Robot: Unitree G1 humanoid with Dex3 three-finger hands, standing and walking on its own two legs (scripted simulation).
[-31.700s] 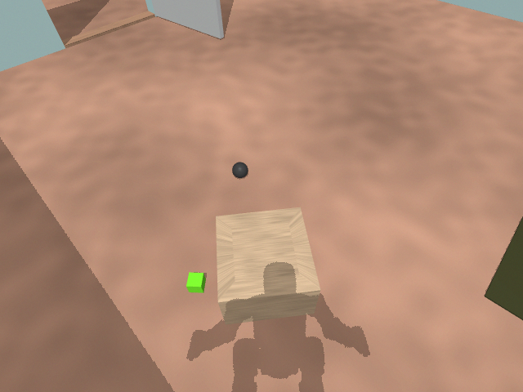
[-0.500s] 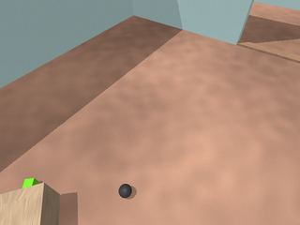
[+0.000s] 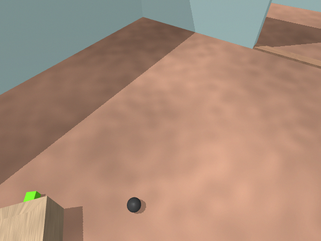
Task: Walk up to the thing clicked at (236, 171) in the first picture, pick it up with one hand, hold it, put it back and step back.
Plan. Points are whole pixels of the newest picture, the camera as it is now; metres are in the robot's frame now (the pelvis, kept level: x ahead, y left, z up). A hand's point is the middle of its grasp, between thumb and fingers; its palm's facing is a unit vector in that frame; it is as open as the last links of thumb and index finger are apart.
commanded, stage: stand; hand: left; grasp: from above
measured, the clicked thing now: (134, 204) +0.44 +0.20 -0.74
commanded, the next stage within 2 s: rise first in 0.26 s
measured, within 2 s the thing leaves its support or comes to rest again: neither
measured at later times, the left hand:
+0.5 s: hand out of the picture +0.11 +0.25 -0.16, palm faces +0.04 -0.94 -0.33, open 7.9 cm
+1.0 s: hand out of the picture +0.12 +0.26 -0.22, palm faces -0.13 -0.89 -0.43, open 13.9 cm
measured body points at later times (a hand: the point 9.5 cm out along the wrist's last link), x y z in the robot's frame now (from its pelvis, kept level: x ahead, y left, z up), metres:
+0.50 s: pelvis -0.01 +0.00 -0.01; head +0.03 +0.00 +0.44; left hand +0.11 +0.30 -0.14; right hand +0.08 -0.28 -0.14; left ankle -0.01 +0.13 -0.75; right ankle -0.01 -0.13 -0.75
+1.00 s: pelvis -0.02 +0.01 -0.07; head +0.07 +0.03 +0.37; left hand +0.13 +0.31 -0.19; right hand +0.14 -0.25 -0.16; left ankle -0.01 +0.13 -0.75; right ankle -0.01 -0.13 -0.75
